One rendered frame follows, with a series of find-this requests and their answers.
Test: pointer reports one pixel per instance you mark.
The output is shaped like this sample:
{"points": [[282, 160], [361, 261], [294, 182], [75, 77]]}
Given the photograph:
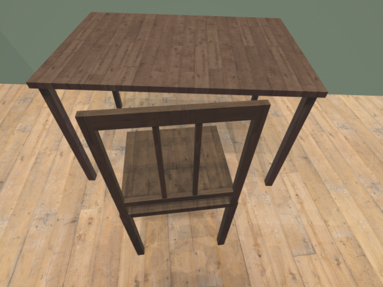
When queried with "table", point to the table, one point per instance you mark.
{"points": [[165, 53]]}

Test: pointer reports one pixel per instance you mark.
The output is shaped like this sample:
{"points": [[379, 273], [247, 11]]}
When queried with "chair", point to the chair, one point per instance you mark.
{"points": [[174, 170]]}

